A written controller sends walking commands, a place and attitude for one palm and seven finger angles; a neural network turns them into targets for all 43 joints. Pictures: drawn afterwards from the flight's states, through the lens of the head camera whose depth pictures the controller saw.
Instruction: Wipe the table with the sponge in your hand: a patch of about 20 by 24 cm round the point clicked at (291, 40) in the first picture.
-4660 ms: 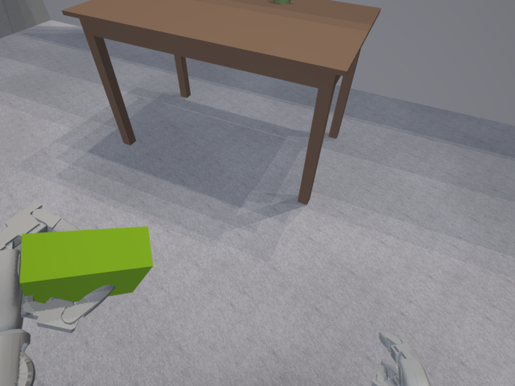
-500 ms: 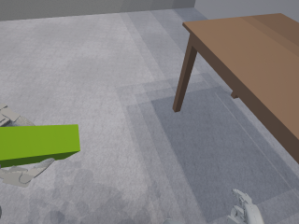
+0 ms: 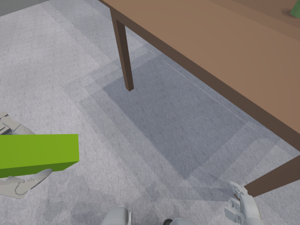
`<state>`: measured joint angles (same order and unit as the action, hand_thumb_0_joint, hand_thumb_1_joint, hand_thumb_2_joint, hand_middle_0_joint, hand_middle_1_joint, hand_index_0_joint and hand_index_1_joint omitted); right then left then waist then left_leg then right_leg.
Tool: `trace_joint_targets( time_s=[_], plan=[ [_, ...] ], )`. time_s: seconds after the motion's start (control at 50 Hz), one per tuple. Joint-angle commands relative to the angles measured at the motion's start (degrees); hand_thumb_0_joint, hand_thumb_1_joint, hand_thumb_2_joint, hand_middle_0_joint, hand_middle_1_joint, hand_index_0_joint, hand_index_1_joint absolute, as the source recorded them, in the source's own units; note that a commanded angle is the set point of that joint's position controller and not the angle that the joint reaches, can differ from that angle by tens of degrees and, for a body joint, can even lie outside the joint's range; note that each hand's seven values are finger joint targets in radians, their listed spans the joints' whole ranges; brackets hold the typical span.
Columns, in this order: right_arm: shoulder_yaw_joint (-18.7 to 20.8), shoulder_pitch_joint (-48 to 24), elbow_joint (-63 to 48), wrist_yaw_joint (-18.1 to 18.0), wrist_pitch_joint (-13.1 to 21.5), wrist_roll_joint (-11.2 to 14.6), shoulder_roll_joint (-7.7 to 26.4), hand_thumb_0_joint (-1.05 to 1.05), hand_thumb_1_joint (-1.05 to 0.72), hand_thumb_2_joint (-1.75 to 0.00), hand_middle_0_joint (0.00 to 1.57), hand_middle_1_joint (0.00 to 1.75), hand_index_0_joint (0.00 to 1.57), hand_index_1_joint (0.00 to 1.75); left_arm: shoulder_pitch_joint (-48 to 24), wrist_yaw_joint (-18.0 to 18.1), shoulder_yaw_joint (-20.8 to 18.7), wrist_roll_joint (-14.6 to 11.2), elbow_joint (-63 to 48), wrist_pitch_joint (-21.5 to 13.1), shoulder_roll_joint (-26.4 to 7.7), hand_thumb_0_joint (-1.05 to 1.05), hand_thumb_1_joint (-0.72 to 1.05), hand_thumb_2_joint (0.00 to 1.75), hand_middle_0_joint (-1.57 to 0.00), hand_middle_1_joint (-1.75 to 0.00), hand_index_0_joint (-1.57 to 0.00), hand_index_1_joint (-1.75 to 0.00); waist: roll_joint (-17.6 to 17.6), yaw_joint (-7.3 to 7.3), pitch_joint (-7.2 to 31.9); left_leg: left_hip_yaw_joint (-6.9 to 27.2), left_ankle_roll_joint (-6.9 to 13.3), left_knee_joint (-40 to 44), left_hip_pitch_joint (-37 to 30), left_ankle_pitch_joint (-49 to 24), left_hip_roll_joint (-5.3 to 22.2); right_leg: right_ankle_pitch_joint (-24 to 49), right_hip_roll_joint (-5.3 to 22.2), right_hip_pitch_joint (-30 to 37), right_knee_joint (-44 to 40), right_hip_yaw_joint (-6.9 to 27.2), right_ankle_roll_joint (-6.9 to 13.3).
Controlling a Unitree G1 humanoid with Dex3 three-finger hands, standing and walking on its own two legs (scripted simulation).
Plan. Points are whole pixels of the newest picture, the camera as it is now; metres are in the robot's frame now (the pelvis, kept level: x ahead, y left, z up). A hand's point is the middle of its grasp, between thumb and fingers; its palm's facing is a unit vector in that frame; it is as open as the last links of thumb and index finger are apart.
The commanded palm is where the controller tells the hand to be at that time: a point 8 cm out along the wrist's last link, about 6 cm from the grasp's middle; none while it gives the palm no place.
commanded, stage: turn to face it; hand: left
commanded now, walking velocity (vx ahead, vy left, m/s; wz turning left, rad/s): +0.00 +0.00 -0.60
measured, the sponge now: (47, 155) +0.23 +0.20 +0.15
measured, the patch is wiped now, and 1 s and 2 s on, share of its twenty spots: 0.00 0.00 0.00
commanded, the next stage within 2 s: take the last steps up to it in 1.98 s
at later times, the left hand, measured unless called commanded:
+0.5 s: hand (78, 158) +0.22 +0.13 +0.17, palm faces +0.12 -0.86 -0.50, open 9.4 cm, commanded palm +0.17 +0.19 +0.18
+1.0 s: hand (116, 191) +0.17 +0.06 +0.17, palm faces -0.11 -0.90 -0.42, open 9.4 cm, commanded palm +0.15 +0.11 +0.18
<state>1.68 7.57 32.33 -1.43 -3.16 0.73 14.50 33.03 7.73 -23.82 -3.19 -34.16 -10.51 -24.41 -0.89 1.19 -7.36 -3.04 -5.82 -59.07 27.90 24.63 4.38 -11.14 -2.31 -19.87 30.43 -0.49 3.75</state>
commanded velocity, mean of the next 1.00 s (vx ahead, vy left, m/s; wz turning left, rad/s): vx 0.00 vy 0.00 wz -0.60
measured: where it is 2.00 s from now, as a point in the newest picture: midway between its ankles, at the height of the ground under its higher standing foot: outside the picture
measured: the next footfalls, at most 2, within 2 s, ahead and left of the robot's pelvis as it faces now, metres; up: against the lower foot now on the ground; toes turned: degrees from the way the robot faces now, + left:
left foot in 0.18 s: +0.02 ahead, +0.14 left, +0.00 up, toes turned +0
right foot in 0.50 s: -0.05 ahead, -0.16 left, +0.00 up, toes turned -25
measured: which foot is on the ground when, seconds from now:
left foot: up 0.00-0.16, down 0.18-0.50, up 0.52-0.88, down 0.90-1.00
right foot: down 0.00-0.20, up 0.22-0.48, down 0.50-0.92, up 0.94-1.00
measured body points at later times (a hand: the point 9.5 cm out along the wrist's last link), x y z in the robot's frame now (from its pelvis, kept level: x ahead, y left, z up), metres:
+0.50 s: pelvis -0.07 -0.03 -0.01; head -0.03 -0.05 +0.44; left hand +0.20 +0.18 +0.20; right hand +0.04 -0.25 -0.11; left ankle -0.01 +0.14 -0.73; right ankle -0.09 -0.14 -0.74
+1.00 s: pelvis -0.15 -0.03 +0.00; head -0.12 -0.03 +0.45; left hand +0.17 +0.11 +0.19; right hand -0.13 -0.33 -0.07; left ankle -0.06 +0.08 -0.73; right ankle -0.14 -0.13 -0.69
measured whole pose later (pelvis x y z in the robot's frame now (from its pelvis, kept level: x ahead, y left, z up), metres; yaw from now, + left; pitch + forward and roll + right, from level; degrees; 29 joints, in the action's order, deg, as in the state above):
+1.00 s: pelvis -0.15 -0.03 +0.00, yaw -35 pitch -1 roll +1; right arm 1.0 10.8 29.4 -1.9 -2.2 0.4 12.8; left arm 26.9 7.7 -21.5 -0.9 -30.9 -10.3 -21.8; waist 2.4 -2.0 -2.9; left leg -6.6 -1.2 -31.6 14.4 15.6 4.0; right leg -21.7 -4.5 -29.3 51.5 1.5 -0.8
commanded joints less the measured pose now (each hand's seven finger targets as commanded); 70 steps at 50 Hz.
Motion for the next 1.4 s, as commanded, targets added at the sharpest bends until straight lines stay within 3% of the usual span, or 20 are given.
trace_joint_targets(
  time_s=[0.0, 0.12, 0.18, 0.2, 0.28, 0.44, 0.48, 0.5, 0.52, 0.62, 0.84, 0.88, 0.92, 1.0, 1.14, 1.18, 1.2, 1.22, 1.28, 1.38],
  plan=[
    [0.81, -2.98, -9.41, -0.25, 2.78, -0.21, 3.17, 0.00, -0.90, -0.90, 0.20, 0.30, 0.20, 0.30, -2.62, 2.41, -7.45, -0.41, -8.61, -2.45, -8.10, 0.00, 0.10, 1.30, -1.20, -1.60, -1.20, -1.60, 8.58, -3.03, 16.46, 0.58, 0.99, 10.08, -4.29, 0.19, -0.73, 10.53, 15.51, 8.96, -10.82, 18.83, 6.20],
    [0.74, -0.57, -10.16, -0.34, 2.50, -0.06, 4.18, 0.00, -0.90, -0.90, 0.20, 0.30, 0.20, 0.30, -8.41, 2.01, -3.95, 0.59, -10.82, -2.04, -7.25, 0.00, 0.10, 1.30, -1.20, -1.60, -1.20, -1.60, 4.01, -2.10, 15.31, 0.31, 3.58, 35.08, -20.69, -5.46, 0.37, -0.85, 11.57, -0.40, -8.12, 20.43, 1.56],
    [0.95, -1.98, -11.41, -0.95, 3.65, -0.55, 4.43, 0.00, -0.90, -0.90, 0.20, 0.30, 0.20, 0.30, -12.41, 1.44, -5.55, 2.09, -12.60, -4.08, -8.98, 0.00, 0.10, 1.30, -1.20, -1.60, -1.20, -1.60, -20.40, -3.40, 11.86, 15.43, 13.73, 45.92, -19.64, -10.70, 22.34, -18.56, 0.26, -12.64, 25.31, 3.80, -5.35],
    [0.84, -2.15, -11.79, -0.82, 4.18, -0.94, 3.36, 0.00, -0.90, -0.90, 0.20, 0.30, 0.20, 0.30, -13.06, 1.43, -4.36, 2.52, -11.86, -4.07, -8.36, 0.00, 0.10, 1.30, -1.20, -1.60, -1.20, -1.60, -18.50, -2.65, 8.58, 16.37, 15.28, 46.01, -12.32, -11.72, 23.64, -17.15, 2.26, -10.94, 35.57, 3.30, -5.93],
    [1.66, 0.73, -10.38, 1.14, 6.03, 0.39, 4.74, 0.00, -0.90, -0.90, 0.20, 0.30, 0.20, 0.30, -14.03, 0.66, 1.26, 2.25, -10.62, -3.61, -3.06, 0.00, 0.10, 1.30, -1.20, -1.60, -1.20, -1.60, -14.42, -2.19, 6.72, -1.60, 10.50, 40.08, -15.63, -25.02, 17.30, -13.91, 4.16, -10.87, 29.72, -2.74, -7.49],
    [1.35, 2.61, -10.28, 1.68, 8.53, 0.17, 4.98, 0.00, -0.90, -0.90, 0.20, 0.30, 0.20, 0.30, -12.77, 0.57, -2.11, 1.47, -8.53, -3.14, -6.19, 0.00, 0.10, 1.30, -1.20, -1.60, -1.20, -1.60, -14.31, -1.82, 11.69, -7.35, 5.52, 27.19, -17.60, -28.59, 15.56, -3.93, 1.36, 8.14, -1.94, -8.85, -6.97],
    [0.79, 2.51, -10.68, 1.64, 8.19, 0.55, 2.56, 0.00, -0.90, -0.90, 0.20, 0.30, 0.20, 0.30, -11.24, 1.33, -6.23, 1.75, -8.83, -3.94, -11.12, 0.00, 0.10, 1.30, -1.20, -1.60, -1.20, -1.60, 6.17, -2.23, 14.91, -9.17, 1.96, 8.41, -4.70, -5.58, 7.75, 24.49, 13.38, 20.70, -6.63, 7.32, -0.55],
    [-0.31, -0.22, -11.60, 1.26, 7.79, 0.25, 1.72, 0.00, -0.90, -0.90, 0.20, 0.30, 0.20, 0.30, -7.50, 2.00, -9.92, 1.05, -6.21, -3.96, -13.06, 0.00, 0.10, 1.30, -1.20, -1.60, -1.20, -1.60, 15.37, -3.66, 15.99, -4.49, 0.46, -2.51, 6.32, 12.46, 1.84, 41.85, 20.65, 21.79, -6.15, 19.89, 4.38],
    [0.74, -1.29, -11.31, 1.15, 6.84, 0.93, 2.55, 0.00, -0.90, -0.90, 0.20, 0.30, 0.20, 0.30, -4.29, 1.92, -10.30, -0.34, -6.02, -2.82, -12.57, 0.00, 0.10, 1.30, -1.20, -1.60, -1.20, -1.60, 17.69, -3.74, 19.80, 2.30, 0.52, -9.05, 6.40, 10.25, 2.01, 40.10, 21.38, 20.96, -5.72, 23.03, 4.22],
    [-0.01, -4.35, -9.13, 0.65, 2.85, 0.19, 1.25, 0.00, -0.90, -0.90, 0.20, 0.30, 0.20, 0.30, 0.31, 2.61, -12.09, -1.05, -12.59, -3.71, -11.31, 0.00, 0.10, 1.30, -1.20, -1.60, -1.20, -1.60, 6.18, -1.86, 19.60, 3.45, -0.33, -7.03, 4.87, 1.21, 2.01, 30.85, 16.92, 19.56, -5.35, 14.21, 5.31],
    [0.71, -0.63, -10.10, 0.19, 1.76, 0.06, 4.45, 0.00, -0.90, -0.90, 0.20, 0.30, 0.20, 0.30, -5.42, 1.77, -4.81, 0.27, -10.13, -2.73, -7.62, 0.00, 0.10, 1.30, -1.20, -1.60, -1.20, -1.60, 5.28, -2.13, 14.33, 0.65, 3.48, 30.40, -17.99, -2.14, -0.92, -6.39, 12.54, -1.28, -12.26, 22.32, 2.65],
    [1.34, -0.42, -10.83, -0.37, 2.46, -0.69, 6.10, 0.00, -0.90, -0.90, 0.20, 0.30, 0.20, 0.30, -9.65, 1.24, -4.11, 0.74, -12.61, -3.85, -7.69, 0.00, 0.10, 1.30, -1.20, -1.60, -1.20, -1.60, -4.21, -1.97, 11.20, 8.52, 8.07, 41.56, -23.08, 0.14, 8.29, -12.49, 5.16, -10.58, -2.73, 17.86, -1.79],
    [0.87, -2.09, -11.20, -0.90, 3.79, -0.66, 4.29, 0.00, -0.90, -0.90, 0.20, 0.30, 0.20, 0.30, -14.26, 1.47, -6.27, 2.56, -15.65, -5.05, -11.05, 0.00, 0.10, 1.30, -1.20, -1.60, -1.20, -1.60, -20.89, -3.31, 10.61, 17.26, 14.62, 48.15, -13.44, 0.61, 23.23, -17.50, 0.39, -10.42, 29.72, 3.37, -5.54],
    [1.57, 0.28, -10.29, 0.70, 5.82, 0.39, 4.75, 0.00, -0.90, -0.90, 0.20, 0.30, 0.20, 0.30, -12.53, 0.92, -0.40, 2.01, -9.51, -4.17, -4.38, 0.00, 0.10, 1.30, -1.20, -1.60, -1.20, -1.60, -13.34, -2.58, 6.03, 1.18, 11.44, 41.20, -12.43, -15.84, 17.44, -15.13, 3.98, -9.61, 28.44, -1.66, -7.17],
    [1.30, 2.85, -9.77, 1.28, 8.42, 0.09, 5.33, 0.00, -0.90, -0.90, 0.20, 0.30, 0.20, 0.30, -14.32, 0.59, -1.21, 1.50, -6.81, -3.45, -5.30, 0.00, 0.10, 1.30, -1.20, -1.60, -1.20, -1.60, -12.89, -1.71, 9.97, -5.04, 6.29, 28.90, -14.71, -23.31, 15.31, -6.97, 1.11, 7.16, -0.11, -8.21, -7.14],
    [1.00, 2.95, -9.98, 1.59, 8.24, 0.59, 3.32, 0.00, -0.90, -0.90, 0.20, 0.30, 0.20, 0.30, -13.86, 1.06, -4.01, 1.75, -7.47, -4.08, -8.74, 0.00, 0.10, 1.30, -1.20, -1.60, -1.20, -1.60, 3.16, -1.84, 13.34, -8.17, 2.60, 12.97, -7.67, -10.35, 8.58, 14.58, 10.59, 15.91, -7.16, 4.73, -1.73],
    [-0.11, 0.02, -11.37, 1.35, 7.85, 0.25, 1.89, 0.00, -0.90, -0.90, 0.20, 0.30, 0.20, 0.30, -11.51, 1.83, -7.72, 1.24, -6.84, -4.22, -11.85, 0.00, 0.10, 1.30, -1.20, -1.60, -1.20, -1.60, 15.48, -3.48, 14.57, -5.51, 0.83, 1.16, 5.06, 11.07, 1.72, 33.05, 19.85, 19.79, -7.61, 21.13, 4.17],
    [0.81, -1.72, -11.26, 1.16, 7.02, 0.81, 2.74, 0.00, -0.90, -0.90, 0.20, 0.30, 0.20, 0.30, -7.60, 1.95, -8.88, -0.17, -5.86, -3.13, -12.04, 0.00, 0.10, 1.30, -1.20, -1.60, -1.20, -1.60, 18.58, -4.04, 17.09, 1.71, 0.81, -7.46, 5.17, 10.10, 1.30, 29.93, 21.17, 16.53, -9.10, 26.36, 4.35],
    [-1.07, -3.21, -9.59, 1.16, 4.03, 0.03, 0.34, 0.00, -0.90, -0.90, 0.20, 0.30, 0.20, 0.30, -2.53, 2.13, -9.60, -0.98, -11.62, -3.88, -10.31, 0.00, 0.10, 1.30, -1.20, -1.60, -1.20, -1.60, 6.52, -2.34, 18.59, 4.44, -0.04, -11.90, 8.09, 1.70, 1.88, 30.36, 17.41, 21.62, -5.17, 16.75, 5.55],
    [0.68, -3.53, -9.71, 0.18, 2.63, -0.19, 2.14, 0.00, -0.90, -0.90, 0.20, 0.30, 0.20, 0.30, -1.00, 2.43, -9.93, -0.86, -11.20, -3.99, -9.84, 0.00, 0.10, 1.30, -1.20, -1.60, -1.20, -1.60, 6.78, -2.50, 17.20, 1.68, 0.76, 6.54, -2.45, 0.35, 0.15, 16.59, 15.46, 12.88, -9.49, 17.91, 6.46]
  ],
)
